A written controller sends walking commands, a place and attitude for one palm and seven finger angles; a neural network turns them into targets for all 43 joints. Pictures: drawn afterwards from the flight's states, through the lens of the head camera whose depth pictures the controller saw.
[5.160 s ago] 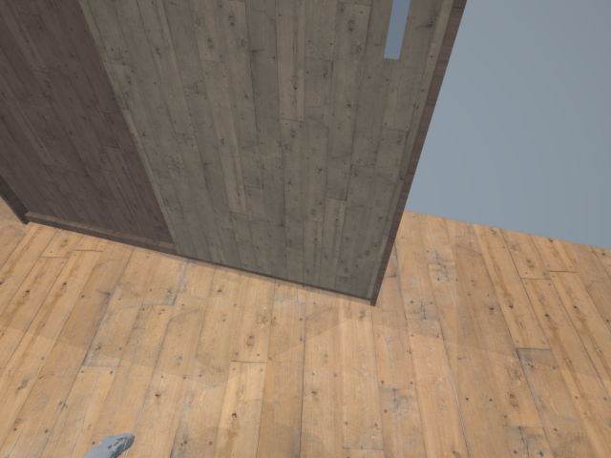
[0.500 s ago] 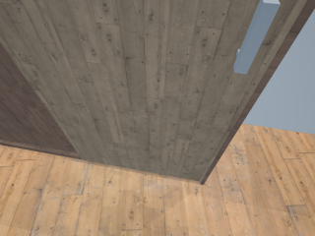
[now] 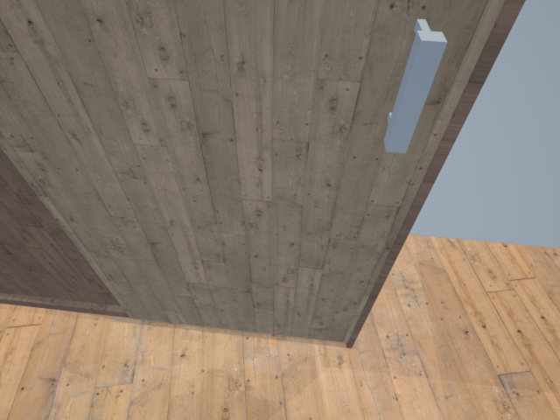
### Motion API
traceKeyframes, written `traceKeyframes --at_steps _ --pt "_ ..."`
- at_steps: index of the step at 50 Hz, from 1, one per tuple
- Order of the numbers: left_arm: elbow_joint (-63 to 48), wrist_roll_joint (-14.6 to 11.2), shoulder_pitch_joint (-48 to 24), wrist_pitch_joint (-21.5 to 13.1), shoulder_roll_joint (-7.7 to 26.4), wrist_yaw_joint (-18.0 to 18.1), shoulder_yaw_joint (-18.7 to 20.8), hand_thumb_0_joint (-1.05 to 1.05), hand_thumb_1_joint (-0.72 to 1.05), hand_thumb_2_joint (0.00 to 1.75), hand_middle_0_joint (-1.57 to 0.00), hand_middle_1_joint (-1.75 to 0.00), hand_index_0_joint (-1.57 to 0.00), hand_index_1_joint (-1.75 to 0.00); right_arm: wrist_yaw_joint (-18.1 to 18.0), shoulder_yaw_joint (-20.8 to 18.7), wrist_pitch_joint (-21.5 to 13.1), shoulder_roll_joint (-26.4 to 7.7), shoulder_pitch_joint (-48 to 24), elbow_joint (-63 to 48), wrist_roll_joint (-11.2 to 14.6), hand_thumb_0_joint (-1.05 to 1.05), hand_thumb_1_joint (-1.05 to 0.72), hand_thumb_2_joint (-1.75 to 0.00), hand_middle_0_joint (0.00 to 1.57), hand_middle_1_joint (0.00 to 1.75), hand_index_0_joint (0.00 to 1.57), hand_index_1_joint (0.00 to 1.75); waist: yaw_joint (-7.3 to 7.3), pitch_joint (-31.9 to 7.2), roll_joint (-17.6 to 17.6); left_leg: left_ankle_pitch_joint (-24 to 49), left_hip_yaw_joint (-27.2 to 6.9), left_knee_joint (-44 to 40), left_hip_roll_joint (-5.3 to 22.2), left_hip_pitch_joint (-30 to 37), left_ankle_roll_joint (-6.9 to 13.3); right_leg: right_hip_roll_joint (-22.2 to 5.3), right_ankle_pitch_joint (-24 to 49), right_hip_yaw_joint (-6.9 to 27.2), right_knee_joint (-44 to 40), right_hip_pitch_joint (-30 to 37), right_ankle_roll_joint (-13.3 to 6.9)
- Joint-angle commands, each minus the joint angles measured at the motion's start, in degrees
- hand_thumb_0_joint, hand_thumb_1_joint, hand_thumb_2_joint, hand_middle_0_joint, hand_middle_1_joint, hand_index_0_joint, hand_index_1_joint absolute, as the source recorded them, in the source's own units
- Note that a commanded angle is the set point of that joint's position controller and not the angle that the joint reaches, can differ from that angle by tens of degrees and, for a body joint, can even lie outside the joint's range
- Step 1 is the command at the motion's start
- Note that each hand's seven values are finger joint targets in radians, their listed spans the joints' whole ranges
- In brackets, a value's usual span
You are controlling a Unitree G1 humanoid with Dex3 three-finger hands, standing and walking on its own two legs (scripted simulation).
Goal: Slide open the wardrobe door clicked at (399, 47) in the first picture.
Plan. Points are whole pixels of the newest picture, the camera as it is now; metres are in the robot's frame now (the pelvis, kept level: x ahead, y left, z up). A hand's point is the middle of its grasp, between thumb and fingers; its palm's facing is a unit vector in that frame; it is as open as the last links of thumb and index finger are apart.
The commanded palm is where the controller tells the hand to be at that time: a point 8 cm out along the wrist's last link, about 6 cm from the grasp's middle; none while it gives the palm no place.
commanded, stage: look again from close up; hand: right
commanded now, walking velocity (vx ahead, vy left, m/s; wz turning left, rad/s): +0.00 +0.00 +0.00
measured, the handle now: (407, 88) +0.47 -0.13 +0.25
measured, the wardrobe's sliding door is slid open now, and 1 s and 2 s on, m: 0.00 0.00 0.00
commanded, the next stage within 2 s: raise the hand with hooked fingers in 0.80 s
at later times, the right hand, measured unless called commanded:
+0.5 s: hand out of the picture -0.02 -0.19 -0.18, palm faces -0.01 +0.98 -0.22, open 7.4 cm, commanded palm none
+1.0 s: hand out of the picture +0.06 -0.20 -0.12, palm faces +0.21 +0.94 -0.27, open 7.3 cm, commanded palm +0.08 -0.23 -0.05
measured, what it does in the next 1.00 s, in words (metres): stands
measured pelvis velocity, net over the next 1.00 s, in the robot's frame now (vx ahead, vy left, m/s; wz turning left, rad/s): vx -0.03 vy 0.00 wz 0.00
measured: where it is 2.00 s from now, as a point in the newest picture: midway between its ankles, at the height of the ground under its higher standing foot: outside the picture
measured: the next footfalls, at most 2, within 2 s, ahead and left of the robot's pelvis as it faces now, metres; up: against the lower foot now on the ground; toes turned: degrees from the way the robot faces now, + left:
none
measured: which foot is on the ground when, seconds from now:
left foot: down 0.00-1.00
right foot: down 0.00-1.00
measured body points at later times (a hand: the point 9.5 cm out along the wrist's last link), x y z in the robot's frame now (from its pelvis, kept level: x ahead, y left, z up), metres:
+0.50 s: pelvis -0.03 -0.02 -0.01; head -0.03 +0.00 +0.44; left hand -0.04 +0.19 -0.17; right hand -0.02 -0.24 -0.16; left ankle -0.02 +0.11 -0.74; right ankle -0.04 -0.13 -0.74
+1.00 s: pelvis -0.03 +0.00 -0.01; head -0.02 +0.01 +0.44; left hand +0.00 +0.23 -0.16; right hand +0.04 -0.25 -0.10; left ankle -0.02 +0.11 -0.74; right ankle -0.04 -0.13 -0.74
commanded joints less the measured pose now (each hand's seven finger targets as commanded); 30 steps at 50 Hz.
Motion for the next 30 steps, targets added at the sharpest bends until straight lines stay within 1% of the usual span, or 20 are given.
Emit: traceKeyframes --at_steps 1,2,3,4,5,6,7,8,9,11,12,14,16,17,21,25,26,28,29,30 --pt "-0.76 -0.18 4.00 -0.59 5.27 -0.14 0.80 0.00 0.90 0.90 -0.20 -0.30 -0.20 -0.30 -0.06 -0.74 -0.85 -5.04 3.20 -1.74 0.27 0.00 -0.90 -0.90 0.20 0.30 0.20 0.30 0.41 -0.07 0.64 18.51 -5.03 -3.46 6.22 -0.69 0.48 -4.51 16.17 3.19 -3.08 0.50 -1.42" --pt "-0.65 -0.24 4.25 -0.53 5.28 -0.15 0.80 0.00 0.90 0.90 -0.20 -0.30 -0.20 -0.30 -0.07 -0.70 -0.84 -5.10 3.27 -1.68 0.20 0.00 -0.90 -0.90 0.20 0.30 0.20 0.30 0.45 0.02 1.13 17.73 -4.96 -3.68 6.01 -0.48 0.46 -4.49 15.63 3.21 -3.24 0.52 -1.44" --pt "-4.84 -0.59 -0.48 -1.45 7.30 -1.11 0.93 0.00 0.90 0.90 -0.20 -0.30 -0.20 -0.30 -2.66 -0.36 -2.31 -6.14 8.22 -0.07 -0.58 0.00 -0.90 -0.90 0.20 0.30 0.20 0.30 -1.40 2.08 1.38 43.14 -8.91 -0.46 9.88 -1.49 -0.62 -4.00 17.45 0.27 10.51 -7.07 -0.37" --pt "-6.56 -0.47 2.32 -0.85 3.77 -1.44 0.63 0.00 0.90 0.90 -0.20 -0.30 -0.20 -0.30 -2.19 -1.00 -3.01 -8.96 7.59 -2.37 -0.19 0.00 -0.90 -0.90 0.20 0.30 0.20 0.30 1.11 -2.36 3.06 42.32 -9.81 0.86 12.02 1.76 1.84 -1.35 -1.11 2.36 8.53 -7.75 -1.35" --pt "-5.97 -0.44 3.53 -0.91 3.77 -1.33 0.76 0.00 0.90 0.90 -0.20 -0.30 -0.20 -0.30 -1.57 -0.41 -3.05 -7.85 5.52 -2.68 -0.08 0.00 -0.90 -0.90 0.20 0.30 0.20 0.30 1.85 -2.07 -0.89 36.04 -8.74 1.60 11.03 0.17 2.79 -1.18 -1.08 2.18 4.25 -6.36 -1.70" --pt "-5.66 -0.47 5.70 -1.19 3.85 -1.49 0.59 0.00 0.90 0.90 -0.20 -0.30 -0.20 -0.30 -1.25 -0.10 -2.80 -7.06 5.04 -3.01 -0.06 0.00 -0.90 -0.90 0.20 0.30 0.20 0.30 2.05 -4.18 -0.96 23.92 -6.41 2.34 8.65 -0.59 2.70 -2.11 4.08 3.11 2.58 -5.07 -1.76" --pt "-5.76 -0.05 6.70 -1.74 4.27 -1.53 0.44 0.00 0.90 0.90 -0.20 -0.30 -0.20 -0.30 -1.01 -0.06 -2.89 -5.84 5.20 -3.45 0.00 0.00 -0.90 -0.90 0.20 0.30 0.20 0.30 1.63 -5.93 -3.24 20.79 -5.73 3.44 7.05 -0.83 2.55 -3.18 11.77 3.74 3.19 -3.26 -2.20" --pt "-5.75 -0.05 7.26 -1.86 5.40 -1.31 0.51 0.00 0.90 0.90 -0.20 -0.30 -0.20 -0.30 -0.91 -0.13 -2.92 -5.47 5.56 -3.57 0.13 0.00 -0.90 -0.90 0.20 0.30 0.20 0.30 1.64 -7.68 -1.77 19.60 -5.09 4.56 5.96 0.06 2.41 -4.00 16.95 4.45 3.88 -2.32 -2.63" --pt "-5.96 -0.11 6.37 -1.83 5.94 -1.12 0.52 0.00 0.90 0.90 -0.20 -0.30 -0.20 -0.30 -0.80 0.08 -2.45 -5.14 5.33 -3.54 0.16 0.00 -0.90 -0.90 0.20 0.30 0.20 0.30 1.20 -6.07 -3.47 16.43 -4.51 4.67 5.79 -1.06 2.24 -4.25 18.23 4.25 3.58 -2.54 -2.77" --pt "-6.68 -0.20 5.43 -1.54 5.82 -1.02 0.28 0.00 0.90 0.90 -0.20 -0.30 -0.20 -0.30 -0.52 0.35 -1.66 -4.45 5.15 -3.56 0.03 0.00 -0.90 -0.90 0.20 0.30 0.20 0.30 0.89 -0.83 -1.28 8.70 -4.46 3.45 5.09 -4.03 1.86 -4.18 12.55 4.85 1.33 -5.38 -3.24" --pt "-6.77 -0.06 5.46 -1.52 5.58 -1.02 0.15 0.00 0.90 0.90 -0.20 -0.30 -0.20 -0.30 -0.39 0.46 -1.38 -4.28 4.77 -3.60 -0.13 0.00 -0.90 -0.90 0.20 0.30 0.20 0.30 0.66 2.28 -1.65 5.73 -4.40 3.13 4.75 -5.09 1.71 -4.21 10.79 5.28 0.10 -7.14 -3.51" --pt "-6.82 -0.06 5.52 -1.36 5.79 -1.13 -0.01 0.00 0.90 0.90 -0.20 -0.30 -0.20 -0.30 -0.24 0.54 -1.06 -4.19 5.10 -3.60 -0.08 0.00 -0.90 -0.90 0.20 0.30 0.20 0.30 0.45 4.71 0.55 2.12 -4.85 2.14 4.62 -6.37 1.53 -3.74 5.62 5.64 -1.49 -8.79 -3.61" --pt "-6.81 -0.05 5.86 -1.27 6.09 -1.26 -0.16 0.00 0.90 0.90 -0.20 -0.30 -0.20 -0.30 -0.16 0.60 -0.76 -4.33 5.03 -3.77 -0.07 0.00 -0.90 -0.90 0.20 0.30 0.20 0.30 0.33 6.88 -0.08 -1.12 -5.17 1.53 4.34 -7.38 1.40 -3.38 1.23 6.21 -3.29 -10.43 -3.71" --pt "-6.55 0.04 5.97 -1.36 5.53 -1.30 -0.19 0.00 0.90 0.90 -0.20 -0.30 -0.20 -0.30 -0.10 0.50 -0.74 -4.35 5.02 -3.85 -0.19 0.00 -0.90 -0.90 0.20 0.30 0.20 0.30 0.06 7.26 -0.92 -1.13 -4.89 1.52 4.35 -6.95 1.39 -3.27 0.90 6.35 -3.86 -11.02 -3.83" --pt "-6.34 0.14 6.31 -1.17 6.03 -1.45 -0.28 0.00 0.90 0.90 -0.20 -0.30 -0.20 -0.30 0.07 0.45 -0.49 -4.76 5.42 -4.13 -0.07 0.00 -0.90 -0.90 0.20 0.30 0.20 0.30 -0.18 7.10 -0.52 -3.14 -5.23 1.11 4.42 -7.09 1.37 -2.92 -4.67 6.56 -5.63 -11.91 -3.79" --pt "-5.80 0.15 6.82 -1.34 5.59 -1.48 -0.33 0.00 0.90 0.90 -0.20 -0.30 -0.20 -0.30 0.13 0.24 -0.71 -5.01 5.35 -4.35 0.01 0.00 -0.90 -0.90 0.20 0.30 0.20 0.30 -0.36 4.26 0.44 -2.13 -5.64 0.69 5.06 -6.14 1.42 -2.50 -2.00 5.79 -4.65 -10.12 -3.68" --pt "-5.67 0.12 7.09 -1.38 5.41 -1.45 -0.31 0.00 0.90 0.90 -0.20 -0.30 -0.20 -0.30 0.15 0.17 -0.81 -4.98 5.21 -4.38 0.03 0.00 -0.90 -0.90 0.20 0.30 0.20 0.30 -0.22 3.75 1.60 -1.62 -5.89 0.56 5.14 -6.32 1.44 -2.47 -0.74 5.44 -4.19 -9.31 -3.63" --pt "-5.16 0.11 7.59 -1.45 5.29 -1.43 -0.29 0.00 0.90 0.90 -0.20 -0.30 -0.20 -0.30 0.12 0.16 -0.94 -5.13 5.00 -4.53 0.05 0.00 -0.90 -0.90 0.20 0.30 0.20 0.30 -0.15 2.49 1.80 -0.55 -5.98 0.58 5.32 -5.92 1.45 -2.41 1.29 5.05 -3.37 -8.16 -3.58" --pt "-4.90 0.07 7.74 -1.51 5.14 -1.41 -0.34 0.00 0.90 0.90 -0.20 -0.30 -0.20 -0.30 0.13 0.09 -0.95 -5.16 4.72 -4.47 0.06 0.00 -0.90 -0.90 0.20 0.30 0.20 0.30 -0.08 2.42 1.04 -0.07 -6.14 0.55 5.43 -5.90 1.52 -2.45 2.03 4.90 -3.32 -8.17 -3.48" --pt "-4.69 0.07 7.79 -1.51 4.96 -1.39 -0.38 0.00 0.90 0.90 -0.20 -0.30 -0.20 -0.30 0.13 0.09 -0.96 -5.19 4.66 -4.41 0.10 0.00 -0.90 -0.90 0.20 0.30 0.20 0.30 -0.10 2.40 1.12 0.54 -6.08 0.56 5.46 -5.85 1.54 -2.51 2.60 4.79 -3.16 -7.96 -3.43"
